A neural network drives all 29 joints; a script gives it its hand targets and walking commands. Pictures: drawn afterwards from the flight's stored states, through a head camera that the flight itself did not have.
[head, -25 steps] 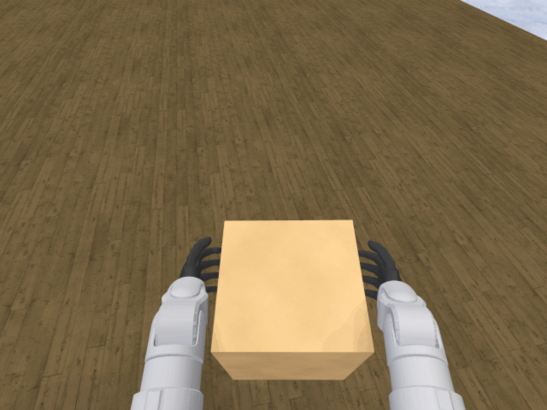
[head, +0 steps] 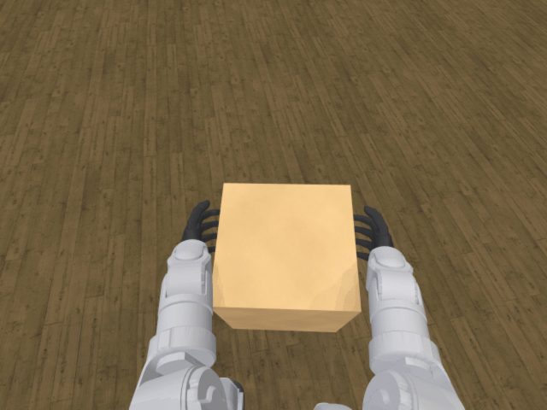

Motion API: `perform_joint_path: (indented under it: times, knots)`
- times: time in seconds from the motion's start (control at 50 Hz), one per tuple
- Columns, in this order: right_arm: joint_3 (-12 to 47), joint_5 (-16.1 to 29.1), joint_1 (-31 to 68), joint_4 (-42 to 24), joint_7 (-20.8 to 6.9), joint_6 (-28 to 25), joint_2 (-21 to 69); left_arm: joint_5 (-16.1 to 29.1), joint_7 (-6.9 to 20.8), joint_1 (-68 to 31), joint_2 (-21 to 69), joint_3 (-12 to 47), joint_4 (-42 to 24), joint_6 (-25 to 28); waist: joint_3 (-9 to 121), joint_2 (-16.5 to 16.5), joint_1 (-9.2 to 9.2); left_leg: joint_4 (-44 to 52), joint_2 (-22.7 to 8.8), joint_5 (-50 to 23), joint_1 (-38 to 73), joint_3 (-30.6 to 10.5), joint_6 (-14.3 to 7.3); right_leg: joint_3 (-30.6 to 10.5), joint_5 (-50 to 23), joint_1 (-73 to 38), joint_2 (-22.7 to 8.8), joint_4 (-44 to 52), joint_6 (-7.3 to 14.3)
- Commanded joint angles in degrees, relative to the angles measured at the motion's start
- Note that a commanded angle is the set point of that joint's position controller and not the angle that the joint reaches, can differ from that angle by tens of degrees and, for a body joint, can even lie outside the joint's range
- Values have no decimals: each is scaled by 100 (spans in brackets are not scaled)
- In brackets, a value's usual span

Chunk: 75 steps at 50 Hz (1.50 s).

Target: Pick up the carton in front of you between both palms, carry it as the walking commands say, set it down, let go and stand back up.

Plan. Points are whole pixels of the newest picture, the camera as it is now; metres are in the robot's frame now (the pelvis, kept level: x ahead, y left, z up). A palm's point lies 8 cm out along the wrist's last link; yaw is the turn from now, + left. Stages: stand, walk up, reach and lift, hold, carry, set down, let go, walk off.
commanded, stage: set down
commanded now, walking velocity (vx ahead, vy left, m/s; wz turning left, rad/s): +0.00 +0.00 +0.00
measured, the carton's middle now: (285, 264) +0.36 +0.00 -0.10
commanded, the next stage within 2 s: none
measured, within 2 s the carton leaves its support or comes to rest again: neither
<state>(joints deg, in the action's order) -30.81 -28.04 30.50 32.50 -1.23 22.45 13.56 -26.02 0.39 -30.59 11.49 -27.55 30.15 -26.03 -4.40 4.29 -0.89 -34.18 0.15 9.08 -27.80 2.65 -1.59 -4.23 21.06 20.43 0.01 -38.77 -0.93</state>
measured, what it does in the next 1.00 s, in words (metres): lowers itself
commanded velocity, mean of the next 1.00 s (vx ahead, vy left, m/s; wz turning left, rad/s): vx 0.00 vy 0.00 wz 0.00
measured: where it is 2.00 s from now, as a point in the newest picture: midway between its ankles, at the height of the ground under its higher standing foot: outside the picture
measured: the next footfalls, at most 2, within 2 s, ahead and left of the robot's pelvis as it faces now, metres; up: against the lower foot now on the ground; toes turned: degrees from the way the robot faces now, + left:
none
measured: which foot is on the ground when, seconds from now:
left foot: down 0.00-1.00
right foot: down 0.00-1.00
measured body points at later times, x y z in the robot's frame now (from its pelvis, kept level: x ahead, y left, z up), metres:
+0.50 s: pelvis -0.04 -0.03 -0.14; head +0.17 +0.01 +0.26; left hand +0.38 +0.16 -0.21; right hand +0.40 -0.14 -0.20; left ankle +0.09 +0.10 -0.72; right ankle -0.01 -0.14 -0.72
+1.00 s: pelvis -0.06 -0.02 -0.26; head +0.23 +0.01 +0.09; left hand +0.40 +0.17 -0.38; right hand +0.44 -0.13 -0.36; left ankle +0.09 +0.10 -0.72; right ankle -0.01 -0.14 -0.72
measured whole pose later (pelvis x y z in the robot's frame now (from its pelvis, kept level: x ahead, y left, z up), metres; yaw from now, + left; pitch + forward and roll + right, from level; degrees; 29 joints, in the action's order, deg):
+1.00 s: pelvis -0.06 -0.02 -0.26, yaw -2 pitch +48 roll -3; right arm -20.5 -8.8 55.8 42.5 5.5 11.4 -0.3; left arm -11.6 -8.3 -50.6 3.5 -25.2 33.4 -13.6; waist 10.0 3.5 -2.7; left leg -93.7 -1.7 19.1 -122.5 -1.8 0.4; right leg -0.7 36.5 113.5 4.3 -102.1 -1.3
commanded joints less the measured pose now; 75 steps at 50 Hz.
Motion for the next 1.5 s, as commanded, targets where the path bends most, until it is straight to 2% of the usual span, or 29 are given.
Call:
perform_joint_path:
  times: [0.0,0.08,0.16,0.22,0.26,0.38,0.46,0.64,0.92,1.12,1.26,1.32,1.38,1.48]
  knots:
    - [1852,718,2242,436,-958,-639,3283,639,954,-1893,3391,1807,588,693,1790,-388,-79,-320,481,-789,1993,-695,57,40,-475,2623,644,420,267]
    - [2678,1174,2594,376,-924,-1405,3638,928,932,-2299,3786,2576,548,1536,3273,-403,-48,-1209,511,-1861,1729,-733,46,107,-877,3442,789,-258,173]
    - [3747,1740,2928,130,-785,-1855,4009,1388,926,-2804,4181,3541,230,1974,5184,-354,-73,-2178,519,-2684,1597,-724,44,122,-1375,4281,867,-985,4]
    - [4316,2036,3076,-206,-673,-1892,4161,1588,917,-2941,4130,3988,-114,2002,6383,-372,-193,-2744,566,-2818,1105,-602,77,123,-1621,4639,899,-1511,-89]
    - [4500,2157,3166,-284,-643,-1794,4189,1645,923,-2986,4102,4075,-235,1916,6626,-358,-262,-2985,618,-2484,539,-505,117,114,-1495,4873,914,-1785,-121]
    - [4246,2126,3627,121,-778,-1247,4456,1590,1080,-3370,4267,3803,96,1419,5958,-268,-337,-3377,682,-523,-1508,-234,161,197,-136,5606,985,-2297,-122]
    - [3926,2054,4033,478,-878,-1000,4464,1544,1136,-3757,4348,3540,419,1162,5809,-300,-306,-3688,697,-3,-2179,-167,166,283,322,6232,1016,-2638,-76]
    - [3605,2123,4765,827,-913,-1067,4167,1618,926,-4390,4427,3244,739,1176,6326,-449,-270,-4503,720,-34,-2915,-156,277,444,389,7385,1110,-3603,21]
    - [3871,2469,5518,929,-938,-1219,3753,1990,539,-5258,4066,3415,439,1390,7146,-384,-392,-5670,708,-303,-3555,-144,368,611,368,8688,1164,-4913,-2]
    - [3818,2575,6092,1180,-875,-1224,3408,2172,448,-5933,3659,3275,451,1445,7184,-334,-455,-6428,670,-219,-4375,-8,411,632,492,9262,1105,-5629,11]
    - [3863,2705,6586,1419,-807,-1276,3150,2265,441,-6380,3265,3060,606,1542,7043,-192,-593,-6920,594,-188,-4946,120,425,610,557,9394,1040,-6054,17]
    - [3866,2744,6932,1413,-745,-1379,2897,2315,475,-6064,3431,2776,1173,1577,6735,-48,-577,-7106,576,-211,-5133,99,402,645,671,9577,1000,-6192,16]
    - [3652,2566,6956,1685,-719,-1421,2657,2261,587,-6028,3361,2320,1696,1587,6126,159,-507,-7277,530,-113,-5696,88,391,609,744,9695,939,-6291,47]
    - [3708,2575,7186,1512,-628,-1537,2509,2472,702,-6066,3391,2108,1971,1677,6049,323,-448,-7574,486,-460,-6010,127,388,588,265,9469,917,-6501,51]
